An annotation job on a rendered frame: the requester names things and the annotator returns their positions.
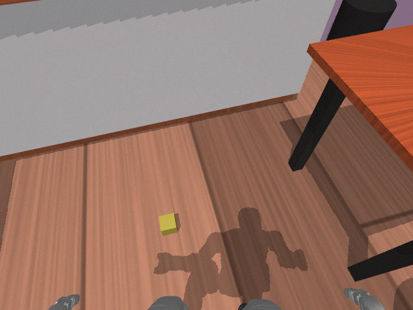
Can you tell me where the right robot hand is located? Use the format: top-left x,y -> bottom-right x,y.
344,288 -> 385,310

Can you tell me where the table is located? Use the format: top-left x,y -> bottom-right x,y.
288,25 -> 413,282

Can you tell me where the left robot hand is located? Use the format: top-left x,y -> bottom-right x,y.
48,294 -> 80,310

